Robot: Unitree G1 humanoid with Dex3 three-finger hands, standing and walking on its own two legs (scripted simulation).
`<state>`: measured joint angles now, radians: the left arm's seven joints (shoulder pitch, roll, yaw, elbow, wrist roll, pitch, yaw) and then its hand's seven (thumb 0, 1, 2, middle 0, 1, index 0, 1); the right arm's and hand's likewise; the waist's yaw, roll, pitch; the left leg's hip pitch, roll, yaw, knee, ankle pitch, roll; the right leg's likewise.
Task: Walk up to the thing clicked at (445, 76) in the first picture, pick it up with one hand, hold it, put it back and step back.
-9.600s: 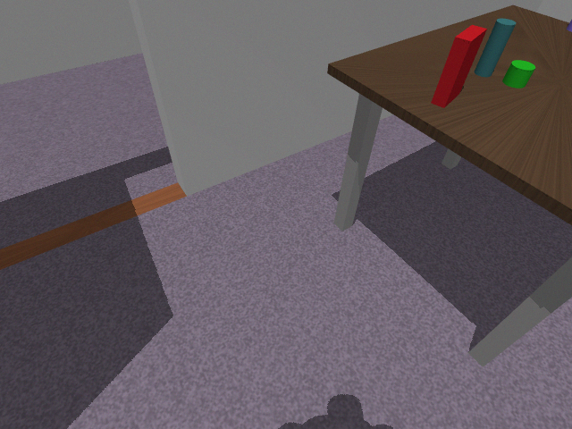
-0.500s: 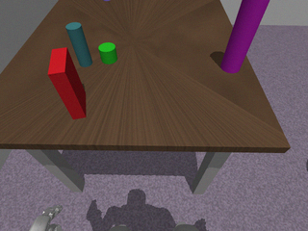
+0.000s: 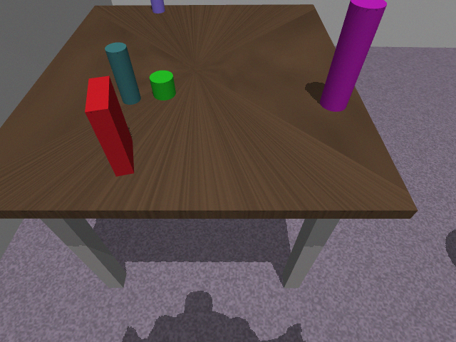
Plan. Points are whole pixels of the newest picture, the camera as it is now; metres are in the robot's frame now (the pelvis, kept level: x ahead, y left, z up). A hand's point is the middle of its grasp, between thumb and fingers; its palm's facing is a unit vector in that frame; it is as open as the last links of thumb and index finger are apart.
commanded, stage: walk up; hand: left
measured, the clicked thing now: (112, 128) +0.50 +0.25 +0.09
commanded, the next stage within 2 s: stand in 1.06 s
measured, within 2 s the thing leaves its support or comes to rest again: neither
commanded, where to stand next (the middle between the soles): +0.06 +0.02 m, yaw +2 degrees
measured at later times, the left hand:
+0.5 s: hand out of the picture +0.09 +0.27 -0.13, palm faces -0.02 -0.94 -0.33, open 7.4 cm
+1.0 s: hand out of the picture +0.10 +0.26 -0.13, palm faces -0.01 -0.94 -0.34, open 7.4 cm
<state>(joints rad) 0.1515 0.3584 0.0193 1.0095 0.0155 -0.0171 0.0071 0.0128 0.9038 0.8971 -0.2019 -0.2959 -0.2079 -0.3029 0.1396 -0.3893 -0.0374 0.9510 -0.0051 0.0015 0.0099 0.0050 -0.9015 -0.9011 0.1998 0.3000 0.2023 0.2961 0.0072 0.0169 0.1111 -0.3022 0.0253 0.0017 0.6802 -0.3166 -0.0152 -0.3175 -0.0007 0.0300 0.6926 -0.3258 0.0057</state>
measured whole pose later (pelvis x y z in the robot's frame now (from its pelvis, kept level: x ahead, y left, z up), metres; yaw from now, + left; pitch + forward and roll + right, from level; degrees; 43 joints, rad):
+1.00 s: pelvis +0.02 +0.01 +0.03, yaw +0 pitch -2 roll +0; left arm 0.06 0.34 0.01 1.17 0.02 -0.02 0.00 0.01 0.91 0.90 -0.20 -0.30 -0.21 -0.30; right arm 0.07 -0.34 -0.02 1.14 -0.01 0.00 0.02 0.00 -0.90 -0.90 0.20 0.30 0.20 0.30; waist 0.00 0.01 0.06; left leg -0.13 0.01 0.01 0.34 -0.18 0.00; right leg -0.12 -0.02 0.03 0.31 -0.16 0.03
